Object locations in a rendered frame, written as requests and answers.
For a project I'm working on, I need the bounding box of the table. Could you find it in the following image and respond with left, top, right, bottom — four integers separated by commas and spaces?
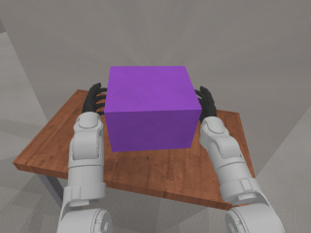
13, 89, 255, 211

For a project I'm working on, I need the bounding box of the carton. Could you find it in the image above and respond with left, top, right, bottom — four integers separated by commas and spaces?
104, 66, 202, 152

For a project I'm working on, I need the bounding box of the robot left upper arm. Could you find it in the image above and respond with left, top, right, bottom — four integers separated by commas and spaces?
57, 208, 113, 233

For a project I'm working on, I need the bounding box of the robot right hand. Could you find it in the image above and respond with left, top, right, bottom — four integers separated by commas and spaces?
194, 86, 217, 124

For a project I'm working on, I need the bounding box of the robot left hand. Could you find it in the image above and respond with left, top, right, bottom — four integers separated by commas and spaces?
82, 83, 108, 116

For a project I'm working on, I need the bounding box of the left robot forearm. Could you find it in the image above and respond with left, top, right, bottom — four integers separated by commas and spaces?
56, 112, 106, 233

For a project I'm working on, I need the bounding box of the robot right upper arm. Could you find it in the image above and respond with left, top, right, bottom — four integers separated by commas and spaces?
225, 202, 285, 233

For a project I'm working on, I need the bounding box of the right robot forearm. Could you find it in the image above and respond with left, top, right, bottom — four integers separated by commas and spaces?
199, 116, 286, 233

